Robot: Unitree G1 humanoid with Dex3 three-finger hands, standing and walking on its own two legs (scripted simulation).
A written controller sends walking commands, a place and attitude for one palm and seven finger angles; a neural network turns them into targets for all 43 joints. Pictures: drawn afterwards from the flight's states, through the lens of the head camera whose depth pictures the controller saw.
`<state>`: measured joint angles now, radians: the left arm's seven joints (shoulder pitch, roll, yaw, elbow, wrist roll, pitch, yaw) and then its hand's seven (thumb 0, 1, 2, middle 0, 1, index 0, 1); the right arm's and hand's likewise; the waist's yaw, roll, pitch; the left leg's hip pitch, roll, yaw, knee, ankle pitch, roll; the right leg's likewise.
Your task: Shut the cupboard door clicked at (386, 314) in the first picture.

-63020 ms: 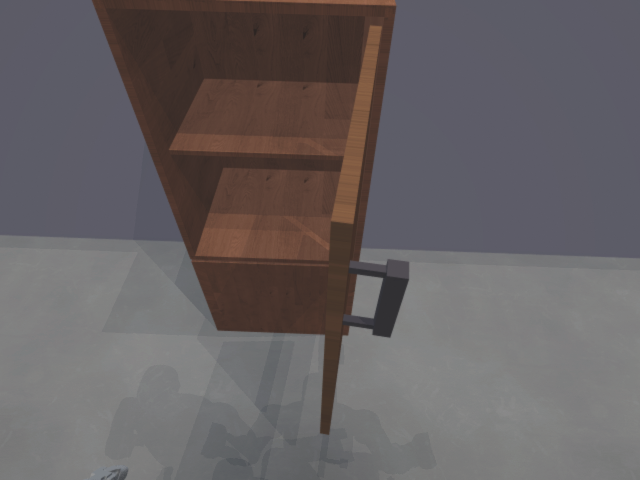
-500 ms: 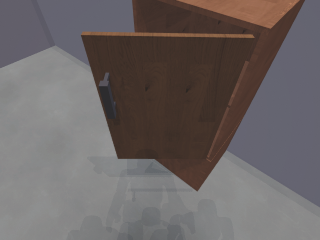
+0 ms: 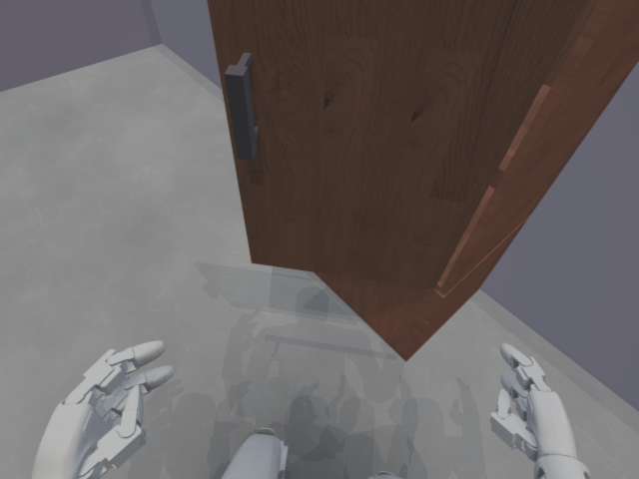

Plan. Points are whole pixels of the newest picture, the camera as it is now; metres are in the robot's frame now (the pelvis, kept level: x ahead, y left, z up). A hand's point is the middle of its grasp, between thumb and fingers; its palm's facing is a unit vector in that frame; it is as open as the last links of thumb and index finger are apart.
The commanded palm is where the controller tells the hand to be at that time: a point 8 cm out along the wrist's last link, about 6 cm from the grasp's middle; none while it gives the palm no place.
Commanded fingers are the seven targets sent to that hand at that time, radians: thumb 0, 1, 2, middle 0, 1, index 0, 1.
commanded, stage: raise the hand and make a fist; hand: left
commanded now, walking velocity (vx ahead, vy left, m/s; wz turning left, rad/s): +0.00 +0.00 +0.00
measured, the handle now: (246, 107) +0.54 +0.18 +0.17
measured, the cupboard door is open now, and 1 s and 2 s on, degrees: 40 40 40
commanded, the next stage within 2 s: bring the fist close to the handle in 1.44 s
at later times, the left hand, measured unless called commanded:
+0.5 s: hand (135, 339) +0.22 +0.22 +0.11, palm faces +0.01 -1.00 -0.06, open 3.6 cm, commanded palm +0.20 +0.26 +0.11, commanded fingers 0.00 0.90 0.90 -1.10 -1.28 -1.10 -1.28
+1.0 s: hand (112, 299) +0.24 +0.23 +0.16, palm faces -0.01 -1.00 -0.05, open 3.1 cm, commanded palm +0.22 +0.28 +0.17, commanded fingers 0.00 0.90 0.90 -1.30 -1.50 -1.30 -1.50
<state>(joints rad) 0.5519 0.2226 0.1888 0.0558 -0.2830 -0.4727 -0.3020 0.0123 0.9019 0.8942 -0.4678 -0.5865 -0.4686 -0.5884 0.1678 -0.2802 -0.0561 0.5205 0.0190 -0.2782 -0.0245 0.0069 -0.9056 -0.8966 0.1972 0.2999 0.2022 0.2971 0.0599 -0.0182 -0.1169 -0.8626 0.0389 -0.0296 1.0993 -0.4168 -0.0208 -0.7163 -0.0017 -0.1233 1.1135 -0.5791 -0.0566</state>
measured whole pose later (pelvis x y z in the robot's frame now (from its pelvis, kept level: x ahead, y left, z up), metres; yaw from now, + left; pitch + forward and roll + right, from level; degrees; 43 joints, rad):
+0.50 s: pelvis +0.01 +0.03 +0.03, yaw -1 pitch +9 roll -2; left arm 0.46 0.24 0.19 -0.14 -0.32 -0.36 -0.26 0.01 0.90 0.90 -0.92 -1.08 -0.92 -1.09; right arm 0.32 -0.27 -0.01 0.58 0.04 -0.24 -0.06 0.01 -0.90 -0.90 0.20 0.30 0.20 0.30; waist 0.02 0.04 -0.08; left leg -0.74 0.03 0.01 0.97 -0.39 0.01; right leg -0.59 -0.01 -0.09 0.96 -0.52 -0.01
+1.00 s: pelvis +0.01 +0.04 +0.05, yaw +0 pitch +3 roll -2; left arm 0.33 0.28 0.17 -0.19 -0.30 -0.11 -0.24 0.01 0.90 0.89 -1.28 -1.48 -1.28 -1.48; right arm 0.25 -0.23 0.09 0.53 0.05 -0.23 -0.06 0.01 -0.90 -0.90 0.20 0.30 0.21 0.30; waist 0.05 0.04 -0.05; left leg -0.52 0.01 0.01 0.79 -0.31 0.03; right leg -0.37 -0.02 -0.09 0.75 -0.42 0.00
